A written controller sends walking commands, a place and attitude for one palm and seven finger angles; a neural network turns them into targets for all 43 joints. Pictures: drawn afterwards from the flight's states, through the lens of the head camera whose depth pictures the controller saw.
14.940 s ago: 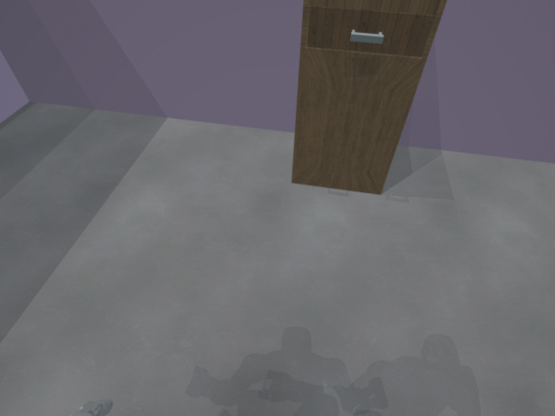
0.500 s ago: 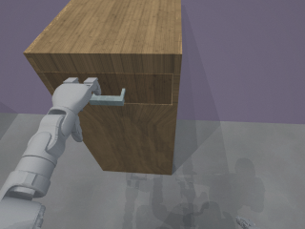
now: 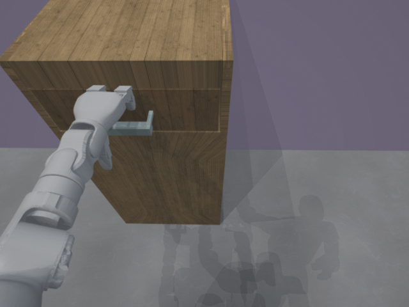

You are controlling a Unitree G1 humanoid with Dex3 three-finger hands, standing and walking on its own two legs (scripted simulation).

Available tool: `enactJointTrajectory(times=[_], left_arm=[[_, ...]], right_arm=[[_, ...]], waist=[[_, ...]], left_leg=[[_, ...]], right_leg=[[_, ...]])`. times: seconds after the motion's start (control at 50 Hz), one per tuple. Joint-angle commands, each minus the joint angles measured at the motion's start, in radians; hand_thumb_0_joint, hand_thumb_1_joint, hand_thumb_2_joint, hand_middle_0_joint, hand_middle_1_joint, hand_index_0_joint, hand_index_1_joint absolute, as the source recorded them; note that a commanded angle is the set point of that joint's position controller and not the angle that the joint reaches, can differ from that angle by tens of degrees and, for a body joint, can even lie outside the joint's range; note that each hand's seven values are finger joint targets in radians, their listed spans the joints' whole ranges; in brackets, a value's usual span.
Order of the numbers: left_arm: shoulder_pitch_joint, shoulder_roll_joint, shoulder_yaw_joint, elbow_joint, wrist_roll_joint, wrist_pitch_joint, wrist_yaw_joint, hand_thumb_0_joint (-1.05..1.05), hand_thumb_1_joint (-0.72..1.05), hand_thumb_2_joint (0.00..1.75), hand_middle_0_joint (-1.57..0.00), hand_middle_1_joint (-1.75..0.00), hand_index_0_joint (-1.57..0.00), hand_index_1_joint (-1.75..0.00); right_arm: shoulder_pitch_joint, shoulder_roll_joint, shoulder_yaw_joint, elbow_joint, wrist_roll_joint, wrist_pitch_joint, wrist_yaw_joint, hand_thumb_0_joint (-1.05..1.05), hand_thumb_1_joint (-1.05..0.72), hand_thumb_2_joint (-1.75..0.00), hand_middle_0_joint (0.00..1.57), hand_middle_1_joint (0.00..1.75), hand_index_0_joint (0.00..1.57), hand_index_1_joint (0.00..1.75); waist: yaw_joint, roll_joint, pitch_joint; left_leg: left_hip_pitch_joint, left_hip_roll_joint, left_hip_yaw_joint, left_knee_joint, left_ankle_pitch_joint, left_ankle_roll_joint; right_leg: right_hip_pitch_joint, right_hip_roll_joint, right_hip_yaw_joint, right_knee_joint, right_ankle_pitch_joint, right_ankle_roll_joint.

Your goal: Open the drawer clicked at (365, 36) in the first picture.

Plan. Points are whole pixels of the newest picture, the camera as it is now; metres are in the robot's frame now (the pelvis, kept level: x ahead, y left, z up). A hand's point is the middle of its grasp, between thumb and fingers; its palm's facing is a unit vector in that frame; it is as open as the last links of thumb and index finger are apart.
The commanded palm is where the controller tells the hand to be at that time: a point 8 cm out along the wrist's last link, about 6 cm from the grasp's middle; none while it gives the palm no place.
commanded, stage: move the hooked fingers above the handle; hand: left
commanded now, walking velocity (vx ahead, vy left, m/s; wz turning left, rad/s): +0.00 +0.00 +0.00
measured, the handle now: (129, 121) +0.51 +0.19 +0.03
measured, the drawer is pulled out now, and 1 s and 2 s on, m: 0.00 0.00 0.00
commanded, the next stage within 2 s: none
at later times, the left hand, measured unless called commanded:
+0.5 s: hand (104, 124) +0.46 +0.22 +0.08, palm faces -0.09 +0.02 -1.00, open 13.8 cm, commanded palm +0.45 +0.22 +0.15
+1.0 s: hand (103, 118) +0.47 +0.22 +0.10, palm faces -0.02 +0.01 -1.00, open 13.6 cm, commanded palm +0.44 +0.22 +0.15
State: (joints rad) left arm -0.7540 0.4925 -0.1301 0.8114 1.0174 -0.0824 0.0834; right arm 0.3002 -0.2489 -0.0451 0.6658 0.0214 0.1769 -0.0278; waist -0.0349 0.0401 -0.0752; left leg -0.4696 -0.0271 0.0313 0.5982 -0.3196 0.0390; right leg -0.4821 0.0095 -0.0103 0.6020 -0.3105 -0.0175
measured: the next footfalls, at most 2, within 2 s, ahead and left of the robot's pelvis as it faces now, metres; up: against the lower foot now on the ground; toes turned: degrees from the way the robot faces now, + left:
none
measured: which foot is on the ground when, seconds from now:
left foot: down 0.00-1.00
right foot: down 0.00-1.00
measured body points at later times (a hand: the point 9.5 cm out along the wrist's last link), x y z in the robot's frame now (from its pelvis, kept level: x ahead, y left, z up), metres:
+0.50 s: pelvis -0.01 -0.01 +0.00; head +0.06 -0.03 +0.45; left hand +0.46 +0.22 +0.14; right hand +0.04 -0.29 -0.13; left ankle -0.02 +0.09 -0.73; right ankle -0.01 -0.11 -0.73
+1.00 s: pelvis +0.00 +0.00 +0.00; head +0.05 -0.03 +0.45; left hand +0.46 +0.22 +0.15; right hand +0.06 -0.26 -0.14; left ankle -0.02 +0.09 -0.73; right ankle -0.01 -0.11 -0.73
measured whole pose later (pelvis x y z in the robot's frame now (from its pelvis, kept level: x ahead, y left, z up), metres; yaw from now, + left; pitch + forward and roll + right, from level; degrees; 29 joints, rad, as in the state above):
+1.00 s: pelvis +0.00 +0.00 +0.00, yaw -1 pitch +12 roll +0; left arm -0.78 0.52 -0.05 0.91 1.05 -0.05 0.14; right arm 0.31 -0.24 -0.03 0.65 0.03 0.18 -0.03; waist -0.06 0.05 -0.10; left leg -0.48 -0.01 0.05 0.60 -0.32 0.03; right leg -0.51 0.03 0.01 0.61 -0.30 -0.02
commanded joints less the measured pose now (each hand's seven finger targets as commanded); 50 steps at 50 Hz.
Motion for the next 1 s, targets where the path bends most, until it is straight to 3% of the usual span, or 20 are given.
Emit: enactJointTrajectory(times=[0.0,0.06,0.1,0.14,0.24,0.32,0.38,0.4,0.44,0.48,0.5,0.54,0.56,0.66,0.76,0.84,0.88,0.94,0.96,0.98], left_arm=[[-0.536,0.226,0.111,-0.191,-0.011,-0.045,0.071,0.00,-0.50,0.30,-0.30,-1.20,-0.30,-1.20],[-0.501,0.315,0.199,-0.166,0.000,-0.039,0.107,0.00,-0.50,0.30,-0.30,-1.20,-0.30,-1.20],[-0.457,0.322,0.206,-0.099,0.009,-0.009,0.123,0.00,-0.50,0.30,-0.30,-1.20,-0.30,-1.20],[-0.433,0.325,0.211,-0.057,0.016,0.021,0.129,0.00,-0.50,0.30,-0.30,-1.20,-0.30,-1.20],[-0.457,0.369,0.215,-0.044,0.034,0.055,0.129,0.00,-0.50,0.30,-0.30,-1.20,-0.30,-1.20],[-0.486,0.344,0.169,-0.025,0.026,0.056,0.098,0.00,-0.50,0.30,-0.30,-1.20,-0.30,-1.20],[-0.497,0.345,0.161,-0.077,0.012,0.012,0.063,0.00,-0.50,0.30,-0.30,-1.20,-0.30,-1.20],[-0.490,0.330,0.147,-0.082,0.012,-0.003,0.051,0.00,-0.50,0.30,-0.30,-1.20,-0.30,-1.20],[-0.532,0.225,0.064,-0.112,-0.006,-0.036,0.032,0.00,-0.50,0.30,-0.30,-1.20,-0.30,-1.20],[-0.511,0.260,0.099,-0.129,-0.016,-0.062,0.030,0.00,-0.50,0.30,-0.30,-1.20,-0.30,-1.20],[-0.526,0.276,0.108,-0.123,-0.016,-0.068,0.034,0.00,-0.50,0.30,-0.30,-1.20,-0.30,-1.20],[-0.565,0.251,0.093,-0.152,-0.018,-0.085,0.047,0.00,-0.50,0.30,-0.30,-1.20,-0.30,-1.20],[-0.580,0.268,0.112,-0.171,-0.017,-0.088,0.061,0.00,-0.50,0.30,-0.30,-1.20,-0.30,-1.20],[-0.555,0.308,0.170,-0.130,0.003,-0.043,0.128,0.00,-0.50,0.30,-0.30,-1.20,-0.30,-1.20],[-0.505,0.344,0.205,-0.092,0.029,0.028,0.145,0.00,-0.50,0.30,-0.30,-1.20,-0.30,-1.20],[-0.493,0.372,0.219,-0.059,0.033,0.058,0.133,0.00,-0.50,0.30,-0.30,-1.20,-0.30,-1.20],[-0.464,0.369,0.217,-0.082,0.030,0.053,0.117,0.00,-0.50,0.30,-0.30,-1.20,-0.30,-1.20],[-0.444,0.300,0.161,-0.094,0.017,0.034,0.079,0.00,-0.50,0.30,-0.30,-1.20,-0.30,-1.20],[-0.424,0.246,0.117,-0.098,0.010,0.031,0.063,0.00,-0.50,0.30,-0.30,-1.20,-0.30,-1.20],[-0.426,0.263,0.131,-0.111,0.009,0.021,0.052,0.00,-0.50,0.30,-0.30,-1.20,-0.30,-1.20]], right_arm=[[0.079,-0.145,-0.057,-0.073,-0.008,-0.032,-0.012,0.00,-0.90,-0.90,0.20,0.30,0.20,0.30],[0.080,-0.147,-0.056,-0.075,-0.013,-0.030,-0.009,0.00,-0.90,-0.90,0.20,0.30,0.20,0.30],[0.072,-0.146,-0.048,-0.077,-0.007,-0.025,-0.007,0.00,-0.90,-0.90,0.20,0.30,0.20,0.30],[0.070,-0.152,-0.046,-0.081,-0.006,-0.024,-0.004,0.00,-0.90,-0.90,0.20,0.30,0.20,0.30],[0.063,-0.159,-0.045,-0.091,0.001,-0.020,-0.017,0.00,-0.90,-0.90,0.20,0.30,0.20,0.30],[0.062,-0.163,-0.042,-0.096,0.009,-0.031,-0.031,0.00,-0.90,-0.90,0.20,0.30,0.20,0.30],[0.071,-0.163,-0.048,-0.100,0.007,-0.039,-0.042,0.00,-0.90,-0.90,0.20,0.30,0.20,0.30],[0.072,-0.161,-0.048,-0.101,0.007,-0.039,-0.045,0.00,-0.90,-0.90,0.20,0.30,0.20,0.30],[0.078,-0.153,-0.052,-0.095,0.008,-0.046,-0.043,0.00,-0.90,-0.90,0.20,0.30,0.20,0.30],[0.085,-0.159,-0.055,-0.087,0.005,-0.051,-0.042,0.00,-0.90,-0.90,0.20,0.30,0.20,0.30],[0.085,-0.159,-0.053,-0.084,0.004,-0.050,-0.044,0.00,-0.90,-0.90,0.20,0.30,0.20,0.30],[0.093,-0.156,-0.054,-0.078,0.001,-0.051,-0.041,0.00,-0.90,-0.90,0.20,0.30,0.20,0.30],[0.095,-0.154,-0.057,-0.073,0.001,-0.053,-0.036,0.00,-0.90,-0.90,0.20,0.30,0.20,0.30],[0.089,-0.152,-0.054,-0.073,-0.007,-0.047,-0.015,0.00,-0.90,-0.90,0.20,0.30,0.20,0.30],[0.073,-0.156,-0.052,-0.090,-0.005,-0.034,-0.008,0.00,-0.90,-0.90,0.20,0.30,0.20,0.30],[0.055,-0.162,-0.045,-0.097,-0.001,-0.025,-0.017,0.00,-0.90,-0.90,0.20,0.30,0.20,0.30],[0.052,-0.157,-0.047,-0.105,0.001,-0.026,-0.020,0.00,-0.90,-0.90,0.20,0.30,0.20,0.30],[0.049,-0.157,-0.047,-0.115,0.003,-0.026,-0.022,0.00,-0.90,-0.90,0.20,0.30,0.20,0.30],[0.046,-0.153,-0.048,-0.119,0.006,-0.027,-0.022,0.00,-0.90,-0.90,0.20,0.30,0.20,0.30],[0.050,-0.158,-0.050,-0.115,0.005,-0.027,-0.024,0.00,-0.90,-0.90,0.20,0.30,0.20,0.30]], waist=[[-0.032,0.008,-0.412],[0.000,0.014,-0.457],[0.007,-0.015,-0.407],[0.011,-0.037,-0.374],[-0.002,-0.073,-0.387],[-0.025,-0.063,-0.349],[-0.034,-0.049,-0.408],[-0.037,-0.040,-0.405],[-0.076,-0.041,-0.364],[-0.060,-0.011,-0.355],[-0.065,-0.011,-0.348],[-0.072,-0.005,-0.367],[-0.063,0.022,-0.383],[-0.028,0.039,-0.428],[-0.005,-0.019,-0.457],[-0.009,-0.067,-0.406],[0.004,-0.040,-0.431],[-0.013,-0.052,-0.406],[-0.019,-0.049,-0.385],[-0.021,-0.060,-0.371]], left_leg=[[0.223,0.011,-0.032,-0.004,0.448,-0.001],[0.188,0.007,-0.019,-0.002,0.477,-0.002],[0.121,0.006,-0.008,-0.016,0.438,-0.001],[0.084,0.006,0.001,-0.025,0.421,-0.001],[0.065,0.003,0.016,-0.040,0.354,0.009],[0.066,0.004,0.022,-0.055,0.271,0.015],[0.102,0.001,0.022,-0.040,0.295,0.022],[0.106,-0.002,0.020,-0.038,0.296,0.021],[0.131,0.001,0.009,-0.029,0.287,0.022],[0.147,-0.001,0.004,-0.027,0.274,0.021],[0.142,-0.002,0.001,-0.023,0.269,0.021],[0.150,-0.003,-0.006,-0.012,0.308,0.018],[0.164,-0.002,-0.008,-0.007,0.324,0.016],[0.152,-0.001,-0.007,0.006,0.412,0.004],[0.126,0.004,0.005,0.000,0.451,0.005],[0.094,0.005,0.009,-0.020,0.403,0.010],[0.123,0.006,0.014,-0.026,0.414,0.011],[0.143,0.010,0.011,-0.027,0.416,0.013],[0.155,0.009,0.011,-0.029,0.405,0.015],[0.163,0.013,0.008,-0.030,0.395,0.015]], right_leg=[[0.104,0.026,0.004,-0.024,0.335,-0.031],[0.163,0.026,0.009,-0.010,0.380,-0.032],[0.178,0.025,0.006,-0.011,0.381,-0.032],[0.194,0.025,0.004,-0.017,0.380,-0.032],[0.231,0.019,0.021,-0.039,0.361,-0.021],[0.207,0.012,0.030,-0.064,0.302,-0.013],[0.240,0.008,0.045,-0.066,0.355,-0.009],[0.230,0.009,0.045,-0.066,0.357,-0.009],[0.170,0.011,0.040,-0.077,0.324,-0.009],[0.146,0.014,0.041,-0.078,0.296,-0.013],[0.136,0.013,0.041,-0.076,0.287,-0.013],[0.122,0.015,0.034,-0.062,0.305,-0.017],[0.110,0.018,0.033,-0.056,0.307,-0.018],[0.129,0.026,0.015,-0.015,0.359,-0.027],[0.189,0.026,0.010,-0.006,0.409,-0.023],[0.211,0.022,0.013,-0.024,0.391,-0.020],[0.225,0.021,0.015,-0.026,0.404,-0.020],[0.209,0.021,0.013,-0.038,0.390,-0.020],[0.188,0.021,0.012,-0.046,0.378,-0.017],[0.176,0.022,0.013,-0.050,0.367,-0.018]])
